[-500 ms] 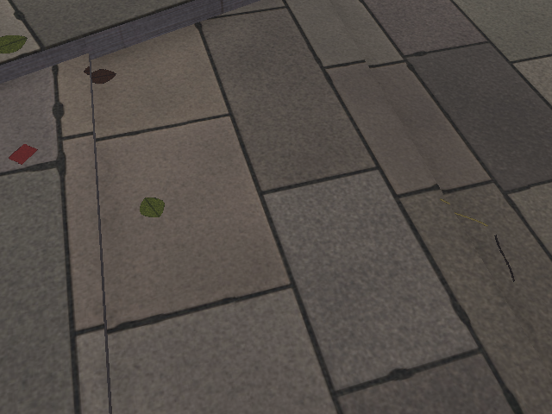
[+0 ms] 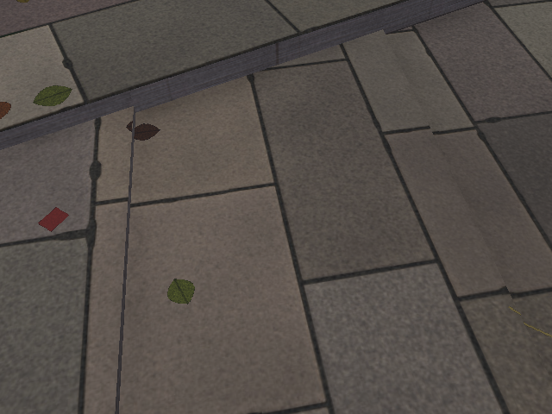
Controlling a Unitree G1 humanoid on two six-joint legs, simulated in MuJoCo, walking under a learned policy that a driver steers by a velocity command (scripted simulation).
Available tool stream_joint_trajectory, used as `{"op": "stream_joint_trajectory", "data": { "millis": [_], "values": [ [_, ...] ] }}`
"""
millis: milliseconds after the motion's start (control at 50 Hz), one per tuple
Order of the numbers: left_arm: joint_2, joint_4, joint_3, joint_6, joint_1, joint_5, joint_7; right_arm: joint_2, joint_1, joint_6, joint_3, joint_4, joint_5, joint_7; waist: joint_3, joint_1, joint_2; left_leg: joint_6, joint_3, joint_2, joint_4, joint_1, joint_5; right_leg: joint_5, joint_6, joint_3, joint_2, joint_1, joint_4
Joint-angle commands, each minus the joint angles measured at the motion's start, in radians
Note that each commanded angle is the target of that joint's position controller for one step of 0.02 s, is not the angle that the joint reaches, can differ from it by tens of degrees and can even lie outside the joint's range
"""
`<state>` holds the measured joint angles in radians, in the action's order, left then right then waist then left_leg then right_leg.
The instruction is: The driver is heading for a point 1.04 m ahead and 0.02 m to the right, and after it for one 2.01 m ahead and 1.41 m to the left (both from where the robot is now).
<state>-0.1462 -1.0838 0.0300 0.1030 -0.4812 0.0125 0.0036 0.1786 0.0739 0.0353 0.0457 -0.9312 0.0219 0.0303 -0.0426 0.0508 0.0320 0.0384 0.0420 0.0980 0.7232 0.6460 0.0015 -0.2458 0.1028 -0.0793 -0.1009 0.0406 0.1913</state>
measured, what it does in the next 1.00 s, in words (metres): walks ahead: left foot, then right foot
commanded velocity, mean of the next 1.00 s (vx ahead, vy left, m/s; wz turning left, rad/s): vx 0.50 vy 0.00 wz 0.00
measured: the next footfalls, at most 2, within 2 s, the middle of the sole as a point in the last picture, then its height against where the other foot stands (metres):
left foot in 0.16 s outside the picture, level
right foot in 0.70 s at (339, 375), level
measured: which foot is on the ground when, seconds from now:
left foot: up 0.00-0.14, down 0.16-0.72, up 0.74-1.00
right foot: down 0.00-0.18, up 0.20-0.68, down 0.70-1.00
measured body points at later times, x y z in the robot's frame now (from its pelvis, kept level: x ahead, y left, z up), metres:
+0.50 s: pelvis +0.29 +0.04 +0.00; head +0.31 +0.05 +0.45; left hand +0.42 +0.27 -0.13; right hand +0.22 -0.19 -0.14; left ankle +0.23 +0.10 -0.74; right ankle +0.43 -0.12 -0.68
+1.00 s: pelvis +0.57 -0.02 +0.00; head +0.58 -0.03 +0.45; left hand +0.53 +0.23 -0.14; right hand +0.67 -0.26 -0.14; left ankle +0.66 +0.14 -0.67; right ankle +0.54 -0.07 -0.74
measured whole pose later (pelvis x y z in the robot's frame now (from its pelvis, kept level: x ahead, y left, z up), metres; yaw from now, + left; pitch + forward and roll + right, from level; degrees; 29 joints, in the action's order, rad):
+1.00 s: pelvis +0.57 -0.02 +0.00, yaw +0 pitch +0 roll -1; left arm -0.18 -1.05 0.05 0.10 -0.41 0.01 0.00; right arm 0.22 0.18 0.04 0.06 -0.94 0.03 0.03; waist -0.03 0.02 0.04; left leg 0.03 0.01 0.12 0.95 0.62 0.13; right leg -0.18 0.10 -0.10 -0.08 -0.06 0.24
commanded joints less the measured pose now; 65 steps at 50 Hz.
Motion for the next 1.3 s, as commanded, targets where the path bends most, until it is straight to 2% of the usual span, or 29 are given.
{"op": "stream_joint_trajectory", "data": {
  "millis": [20,100,140,160,180,200,220,240,300,380,460,600,640,680,700,720,740,760,780,820,880,940,1040,1140,1200,1240,1260,1280,1300],
  "values": [
    [-0.124,0.011,0.016,0.009,-0.092,0.005,0.011,0.034,-0.131,0.016,-0.004,0.083,-0.005,0.0,-0.076,0.013,-0.097,0.012,0.05,-0.045,-0.097,0.011,-0.01,0.517,0.08,0.129,0.28,0.008,-0.037],
    [-0.152,0.006,0.023,0.006,-0.062,0.016,0.022,0.064,-0.086,0.034,0.006,0.087,-0.006,-0.008,-0.043,-0.038,-0.11,0.073,0.067,-0.099,-0.182,-0.112,0.13,0.834,0.078,0.107,0.315,0.106,0.099],
    [-0.167,0.009,0.027,0.002,-0.029,0.013,0.02,0.1,0.164,0.048,0.029,0.007,0.0,-0.025,0.086,-0.145,-0.094,0.117,0.086,-0.152,-0.263,-0.412,0.121,0.963,0.052,0.07,0.283,0.068,0.376],
    [-0.151,0.029,0.021,0.004,-0.015,0.001,0.016,0.154,0.34,0.056,0.048,-0.037,0.023,-0.036,0.191,-0.211,-0.061,0.161,-0.041,-0.029,-0.264,-0.683,0.145,0.725,0.038,0.052,0.25,-0.121,0.613],
    [-0.054,0.057,0.002,0.003,-0.115,-0.046,0.003,0.265,0.456,0.054,0.078,-0.046,0.045,-0.038,0.347,-0.19,0.155,0.305,-0.525,0.291,-0.317,-0.995,0.243,0.137,-0.016,-0.022,0.082,-0.484,1.039],
    [-0.13,0.048,0.027,-0.001,-0.088,-0.019,0.003,0.233,0.382,0.037,0.072,-0.045,0.009,-0.025,0.34,-0.16,0.086,0.321,-0.725,0.317,-0.439,-0.956,0.258,-0.237,-0.002,0.106,0.037,-0.612,1.171],
    [-0.14,0.081,0.034,-0.004,0.015,-0.006,0.002,0.189,0.261,0.035,0.058,-0.03,-0.01,-0.022,0.165,-0.113,0.039,0.281,-0.553,0.276,-0.462,-0.8,0.308,-0.151,0.006,0.132,0.105,-0.676,1.163],
    [-0.126,0.097,0.031,0.001,0.077,-0.001,-0.002,0.124,0.195,0.043,0.04,-0.02,-0.01,-0.017,0.073,-0.094,-0.013,0.249,-0.439,0.233,-0.507,-0.662,0.246,-0.079,0.004,0.13,0.141,-0.662,1.105],
    [-0.07,0.088,0.03,-0.033,0.057,0.027,-0.017,0.05,0.206,0.062,0.013,-0.056,-0.008,-0.028,0.006,-0.02,0.01,0.171,-0.234,0.125,-0.561,-0.479,0.074,-0.022,-0.022,0.113,0.188,-0.545,0.97],
    [-0.077,0.137,0.032,-0.058,0.173,0.028,-0.03,0.107,0.295,0.078,0.018,-0.085,-0.012,-0.032,-0.027,-0.017,0.018,0.178,-0.152,0.097,-0.6,-0.48,-0.034,0.069,-0.058,0.071,0.209,-0.636,0.864],
    [-0.082,0.205,0.025,-0.058,0.363,0.016,-0.035,0.101,0.363,0.076,0.009,-0.095,-0.012,-0.03,-0.061,-0.059,0.023,0.159,-0.098,0.066,-0.614,-0.527,-0.121,0.203,-0.082,0.033,0.208,-0.689,0.638],
    [-0.096,0.272,0.017,-0.045,0.531,0.008,-0.032,0.124,0.463,0.072,0.011,-0.13,-0.001,-0.045,-0.073,-0.101,0.041,0.157,-0.077,0.12,-0.551,-0.731,-0.283,0.199,-0.035,0.0,0.157,-0.667,0.405],
    [-0.109,0.268,0.024,-0.035,0.491,0.009,-0.028,0.137,0.437,0.069,0.015,-0.129,0.004,-0.051,-0.053,-0.068,0.045,0.142,-0.059,0.131,-0.471,-0.764,-0.463,0.121,-0.002,-0.011,0.126,-0.583,0.361],
    [-0.137,0.197,0.044,-0.021,0.271,0.014,-0.014,0.152,0.403,0.062,0.019,-0.126,0.003,-0.051,0.059,0.03,0.032,0.112,-0.021,0.099,-0.217,-0.739,-0.648,0.11,0.038,-0.04,0.06,-0.314,0.28],
    [-0.183,0.144,0.062,-0.011,0.095,0.033,-0.003,0.136,0.397,0.061,0.013,-0.113,-0.005,-0.049,0.163,0.092,-0.001,0.094,0.004,0.058,0.007,-0.587,-0.474,0.115,0.074,0.038,0.132,-0.056,0.272],
    [-0.299,0.131,0.092,-0.008,-0.041,0.059,0.004,0.043,0.488,0.061,-0.009,-0.078,-0.048,-0.035,0.329,0.083,-0.2,0.045,0.068,-0.075,0.409,-0.238,0.019,0.018,0.196,0.477,0.448,0.283,0.239],
    [-0.29,0.132,0.092,-0.026,-0.005,0.026,-0.007,0.097,0.487,0.061,0.01,-0.087,-0.036,-0.033,0.371,0.067,-0.198,0.051,-0.042,-0.17,0.597,-0.083,0.52,0.001,0.244,0.768,0.53,0.285,0.094],
    [-0.25,0.148,0.08,-0.031,0.121,0.004,-0.011,0.125,0.387,0.055,0.022,-0.062,-0.019,-0.034,0.199,0.017,-0.111,0.061,-0.093,-0.094,0.624,-0.009,0.433,-0.066,0.205,0.608,0.482,0.138,0.079],
    [-0.182,0.161,0.061,-0.026,0.199,0.001,-0.015,0.111,0.321,0.06,0.019,-0.042,-0.013,-0.029,0.094,-0.003,-0.066,0.062,-0.091,-0.057,0.566,-0.014,0.351,-0.03,0.174,0.488,0.442,-0.011,0.036],
    [-0.11,0.142,0.037,-0.013,0.232,-0.003,-0.011,0.075,0.317,0.042,0.018,-0.045,0.008,-0.021,0.008,-0.068,-0.071,0.052,-0.084,-0.006,0.449,-0.107,0.28,0.077,0.093,0.312,0.342,-0.19,-0.026],
    [-0.126,0.105,0.036,0.008,0.155,-0.004,-0.006,0.052,0.324,0.012,0.017,-0.046,0.019,-0.007,0.004,-0.091,-0.089,0.023,-0.055,0.001,0.395,-0.127,0.246,0.228,0.104,0.228,0.314,-0.224,-0.049],
    [-0.151,0.091,0.037,0.012,0.101,-0.003,-0.005,0.068,0.193,0.001,0.019,0.0,0.015,-0.001,-0.029,-0.075,-0.081,-0.002,-0.031,0.024,0.296,-0.018,0.143,0.27,0.103,0.181,0.296,-0.187,-0.083],
    [-0.147,0.072,0.028,0.009,0.016,-0.004,-0.003,0.057,-0.001,0.005,0.006,0.065,0.002,0.003,-0.052,-0.029,-0.088,-0.02,0.013,0.004,0.046,0.011,0.009,0.385,0.085,0.123,0.27,-0.112,-0.083],
    [-0.155,0.039,0.027,0.004,-0.059,0.007,0.008,0.066,-0.121,0.015,-0.001,0.112,0.0,0.0,-0.07,0.005,-0.099,0.014,0.037,-0.032,-0.107,0.011,0.021,0.5,0.094,0.111,0.309,0.041,-0.038],
    [-0.174,0.034,0.032,0.0,-0.032,0.014,0.018,0.084,-0.087,0.028,0.006,0.115,0.0,-0.006,-0.053,-0.032,-0.105,0.06,0.05,-0.07,-0.17,-0.082,0.126,0.717,0.08,0.093,0.332,0.097,0.058],
    [-0.191,0.035,0.036,-0.006,0.001,0.014,0.018,0.111,0.114,0.04,0.025,0.051,0.004,-0.02,0.051,-0.12,-0.1,0.099,0.081,-0.137,-0.241,-0.33,0.15,0.92,0.052,0.061,0.305,0.082,0.293],
    [-0.18,0.045,0.031,-0.007,0.013,0.006,0.015,0.149,0.289,0.05,0.042,-0.005,0.019,-0.03,0.149,-0.186,-0.07,0.132,0.03,-0.092,-0.263,-0.58,0.114,0.787,0.033,0.033,0.265,-0.049,0.503],
    [-0.102,0.082,0.01,-0.006,-0.046,-0.033,0.003,0.257,0.434,0.055,0.07,-0.024,0.045,-0.039,0.296,-0.192,0.101,0.232,-0.349,0.191,-0.288,-0.907,0.212,0.36,-0.013,-0.027,0.156,-0.38,0.868],
    [-0.129,0.076,0.025,-0.007,-0.075,-0.03,0.0,0.269,0.418,0.039,0.077,-0.027,0.018,-0.026,0.368,-0.166,0.176,0.307,-0.715,0.33,-0.434,-0.968,0.219,-0.269,-0.018,0.052,0.017,-0.573,1.117]
  ]
}}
